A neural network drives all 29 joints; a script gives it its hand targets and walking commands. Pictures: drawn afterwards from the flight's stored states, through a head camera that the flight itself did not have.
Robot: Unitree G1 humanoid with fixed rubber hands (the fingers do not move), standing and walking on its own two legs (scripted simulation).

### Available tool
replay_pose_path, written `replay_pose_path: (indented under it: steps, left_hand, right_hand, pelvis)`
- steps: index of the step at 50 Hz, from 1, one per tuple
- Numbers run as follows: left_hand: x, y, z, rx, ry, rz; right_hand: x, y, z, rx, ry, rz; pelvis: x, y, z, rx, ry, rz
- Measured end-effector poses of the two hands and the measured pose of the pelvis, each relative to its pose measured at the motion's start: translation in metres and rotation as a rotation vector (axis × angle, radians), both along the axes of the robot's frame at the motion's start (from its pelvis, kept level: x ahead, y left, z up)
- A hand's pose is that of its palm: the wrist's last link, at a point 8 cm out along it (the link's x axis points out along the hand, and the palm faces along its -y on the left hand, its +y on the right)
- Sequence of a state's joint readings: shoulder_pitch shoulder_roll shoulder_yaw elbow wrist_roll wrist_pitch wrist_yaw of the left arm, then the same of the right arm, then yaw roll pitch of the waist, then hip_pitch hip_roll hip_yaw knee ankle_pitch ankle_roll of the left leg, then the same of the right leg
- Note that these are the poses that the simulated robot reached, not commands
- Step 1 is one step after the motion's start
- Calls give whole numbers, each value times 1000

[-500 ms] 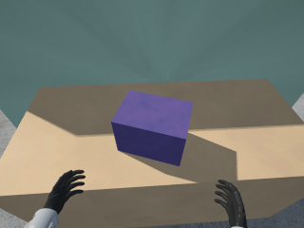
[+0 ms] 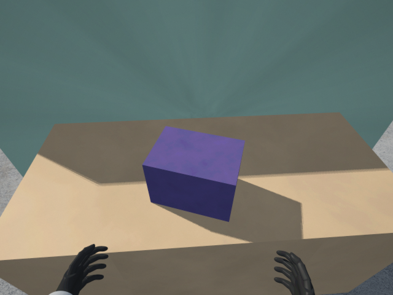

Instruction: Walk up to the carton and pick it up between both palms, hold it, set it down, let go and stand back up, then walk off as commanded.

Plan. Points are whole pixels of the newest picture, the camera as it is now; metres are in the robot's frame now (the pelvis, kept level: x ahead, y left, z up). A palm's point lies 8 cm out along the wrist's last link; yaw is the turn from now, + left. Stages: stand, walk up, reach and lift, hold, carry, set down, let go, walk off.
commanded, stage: set down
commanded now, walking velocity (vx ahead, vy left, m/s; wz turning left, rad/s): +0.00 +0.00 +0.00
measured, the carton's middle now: (196, 172) +0.51 +0.02 -0.08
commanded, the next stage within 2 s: let go in 0.74 s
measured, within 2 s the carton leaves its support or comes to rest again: neither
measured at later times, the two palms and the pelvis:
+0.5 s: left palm (83, 289) +0.18 +0.25 -0.06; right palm out of the picture +0.17 -0.20 -0.06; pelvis +0.01 -0.01 +0.00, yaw +0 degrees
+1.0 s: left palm out of the picture +0.17 +0.22 -0.07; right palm out of the picture +0.15 -0.24 -0.07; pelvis +0.00 -0.03 +0.00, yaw +0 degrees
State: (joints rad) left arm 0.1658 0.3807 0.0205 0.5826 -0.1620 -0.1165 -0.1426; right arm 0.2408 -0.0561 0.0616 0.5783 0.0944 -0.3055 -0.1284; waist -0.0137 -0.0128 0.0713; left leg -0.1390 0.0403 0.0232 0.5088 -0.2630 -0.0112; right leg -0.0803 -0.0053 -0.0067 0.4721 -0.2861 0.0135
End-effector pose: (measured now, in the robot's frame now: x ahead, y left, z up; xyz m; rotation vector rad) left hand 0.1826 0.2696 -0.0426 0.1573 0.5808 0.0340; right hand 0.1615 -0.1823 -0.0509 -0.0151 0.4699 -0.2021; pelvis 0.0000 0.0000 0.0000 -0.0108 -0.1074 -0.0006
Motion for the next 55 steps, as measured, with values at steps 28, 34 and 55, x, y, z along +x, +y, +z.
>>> replay_pose_path:
  steps: [28,34,55]
  left_hand:
    - [-1,-20,-15,45,136,38]
    - [-6,-30,-19,47,171,43]
    - [-17,-53,-26,71,243,70]
  right_hand:
    - [6,-23,-13,-35,118,75]
    - [-2,-30,-21,-37,161,93]
    - [-15,-59,-25,-68,216,126]
  pelvis:
    - [9,-11,2,13,16,-1]
    - [8,-14,3,17,15,-1]
    - [2,-29,3,22,5,-8]
